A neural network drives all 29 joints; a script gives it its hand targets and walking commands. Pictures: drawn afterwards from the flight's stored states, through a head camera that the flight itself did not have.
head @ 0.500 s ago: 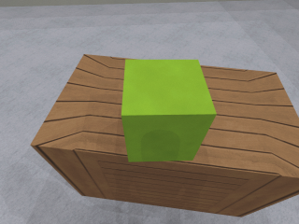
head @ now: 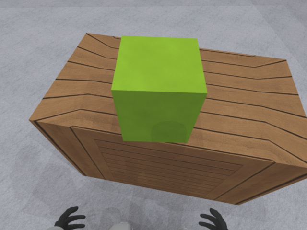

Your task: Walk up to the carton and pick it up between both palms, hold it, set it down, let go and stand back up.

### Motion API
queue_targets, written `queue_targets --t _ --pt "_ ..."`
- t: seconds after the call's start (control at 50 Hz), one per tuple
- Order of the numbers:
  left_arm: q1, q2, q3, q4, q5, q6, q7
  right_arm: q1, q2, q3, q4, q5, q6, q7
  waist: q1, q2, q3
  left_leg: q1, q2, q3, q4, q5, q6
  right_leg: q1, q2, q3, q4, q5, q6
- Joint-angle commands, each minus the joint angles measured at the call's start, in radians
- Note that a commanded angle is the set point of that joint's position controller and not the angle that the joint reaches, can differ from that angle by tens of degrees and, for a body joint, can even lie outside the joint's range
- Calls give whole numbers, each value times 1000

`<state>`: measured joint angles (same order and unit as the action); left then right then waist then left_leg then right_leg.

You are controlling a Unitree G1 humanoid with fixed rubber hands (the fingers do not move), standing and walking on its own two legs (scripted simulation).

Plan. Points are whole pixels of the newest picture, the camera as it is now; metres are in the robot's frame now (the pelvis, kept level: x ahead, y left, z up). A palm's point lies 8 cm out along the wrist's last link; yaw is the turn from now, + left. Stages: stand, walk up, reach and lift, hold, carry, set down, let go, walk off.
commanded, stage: reach and lift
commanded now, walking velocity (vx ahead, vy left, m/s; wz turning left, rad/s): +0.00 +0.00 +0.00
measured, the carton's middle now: (157, 93) +0.49 +0.04 +0.02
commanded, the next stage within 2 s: none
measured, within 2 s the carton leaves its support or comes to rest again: neither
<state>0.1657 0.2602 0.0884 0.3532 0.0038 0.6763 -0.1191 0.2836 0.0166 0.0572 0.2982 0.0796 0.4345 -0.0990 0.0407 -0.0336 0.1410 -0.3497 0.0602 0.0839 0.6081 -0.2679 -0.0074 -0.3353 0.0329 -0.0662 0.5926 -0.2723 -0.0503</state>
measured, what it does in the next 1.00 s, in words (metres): stands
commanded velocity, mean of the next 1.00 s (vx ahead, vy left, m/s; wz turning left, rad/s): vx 0.00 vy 0.00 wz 0.00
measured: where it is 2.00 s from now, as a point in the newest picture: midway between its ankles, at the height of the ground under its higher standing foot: outside the picture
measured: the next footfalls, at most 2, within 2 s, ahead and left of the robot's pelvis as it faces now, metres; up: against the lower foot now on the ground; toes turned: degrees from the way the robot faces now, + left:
none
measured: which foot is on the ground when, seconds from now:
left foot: down 0.00-1.00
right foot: down 0.00-1.00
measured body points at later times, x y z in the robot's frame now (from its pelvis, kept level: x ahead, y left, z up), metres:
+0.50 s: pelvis +0.00 -0.01 +0.01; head +0.03 +0.01 +0.46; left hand +0.16 +0.24 -0.09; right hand +0.15 -0.16 -0.07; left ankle +0.03 +0.12 -0.73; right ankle +0.03 -0.08 -0.73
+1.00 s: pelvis +0.02 +0.00 +0.01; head +0.04 +0.02 +0.46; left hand +0.19 +0.26 -0.06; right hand +0.20 -0.15 -0.06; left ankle +0.03 +0.12 -0.73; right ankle +0.03 -0.08 -0.73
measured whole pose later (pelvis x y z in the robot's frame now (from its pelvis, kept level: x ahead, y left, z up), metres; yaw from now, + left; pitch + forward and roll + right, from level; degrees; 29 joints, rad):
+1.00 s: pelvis +0.02 +0.00 +0.01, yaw +1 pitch -1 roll +0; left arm 0.19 0.29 0.01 0.46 -0.16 0.06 -0.05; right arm 0.27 -0.01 0.06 0.40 0.10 -0.01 -0.08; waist 0.04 -0.04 0.06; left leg -0.22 0.03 0.07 0.45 -0.22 0.00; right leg -0.20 0.02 -0.08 0.44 -0.23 -0.04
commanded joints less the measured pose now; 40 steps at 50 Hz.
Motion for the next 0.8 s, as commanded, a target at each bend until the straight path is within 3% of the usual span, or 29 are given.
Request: queue_targets --t 0.0,0.02,0.04,0.08,0.1,0.16,0.18,0.2,0.24,0.3,0.36,0.44,0.48,0.54,0.56,0.6,0.68,0.78 --pt "-188 187 34 -210 -68 -142 11 -116 -71 -42 -242 -29 -69 -19 -13 75 -350 39 -4 46 -85 25 -1 172 -65 60 -113 61 66" --pt "-179 203 27 -200 -84 -161 12 -91 -58 -40 -226 -16 -73 -24 -8 92 -386 34 -13 42 -83 61 -1 188 -67 67 -102 98 74" --pt "-151 203 19 -202 -107 -177 9 -68 -34 -22 -233 -11 -74 -30 -30 53 -347 36 -17 38 -78 89 4 179 -82 87 -136 110 85" --pt "-101 204 23 -137 -109 -193 5 -46 -22 9 -187 1 -79 -33 -14 35 -281 78 -24 31 -108 110 1 158 -83 80 -174 90 88" --pt "-112 207 13 -128 -117 -201 2 -34 1 10 -155 1 -75 -35 -24 43 -255 95 -29 32 -116 102 1 122 -88 91 -201 37 91" --pt "-99 206 14 -102 -115 -219 7 -26 -33 -3 -115 18 -78 -36 -31 133 -252 118 -14 12 -153 138 -2 120 -56 62 -186 48 71" --pt "-93 194 11 -77 -112 -211 4 -18 -18 8 -113 21 -65 -38 -29 114 -235 108 -22 17 -165 100 2 147 -62 70 -214 9 73" --pt "-90 193 16 -80 -120 -212 2 -28 -31 6 -120 29 -71 -37 -39 115 -208 114 -15 5 -195 78 1 156 -47 48 -201 14 68" --pt "-91 183 8 -99 -115 -227 4 -42 -43 1 -141 43 -84 -39 -30 120 -211 92 -8 -7 -212 86 6 195 -33 44 -205 35 70" --pt "-45 194 34 -75 -94 -253 12 -23 -59 0 -155 22 -128 -41 -18 65 -175 154 -22 13 -210 151 14 183 -49 48 -234 42 64" --pt "-80 198 58 -99 -69 -275 12 -29 -31 -6 -177 19 -149 -43 -3 83 -170 169 -33 23 -210 148 11 157 -55 61 -257 22 60" --pt "-88 179 44 -86 -92 -324 23 -30 -13 -8 -194 22 -177 -36 16 97 -120 132 -28 27 -234 64 15 151 -67 81 -265 -44 63" --pt "-102 166 43 -87 -89 -355 34 -30 -13 -9 -200 9 -195 -32 18 112 -176 138 -30 15 -215 110 18 160 -64 73 -250 -10 57" --pt "-77 160 24 -112 -116 -405 46 -22 -38 -13 -195 8 -246 -17 5 112 -205 179 -27 0 -203 194 6 167 -47 51 -219 78 42" --pt "-67 162 23 -97 -126 -419 44 -14 -37 -11 -197 21 -260 -12 17 104 -244 185 -29 0 -197 222 16 150 -54 61 -229 86 49" --pt "-72 171 13 -115 -125 -453 49 -13 -46 0 -185 24 -284 -8 11 102 -254 207 -34 -3 -193 247 14 121 -52 53 -223 98 47" --pt "-74 179 -1 -118 -149 -484 51 -11 -38 -9 -154 20 -313 -15 -2 72 -227 215 -39 -6 -194 210 13 96 -65 73 -265 36 46" --pt "-68 172 -1 -105 -141 -550 59 -5 -42 -10 -102 38 -380 -1 -9 128 -242 257 -34 -19 -198 259 0 63 -60 61 -258 75 32"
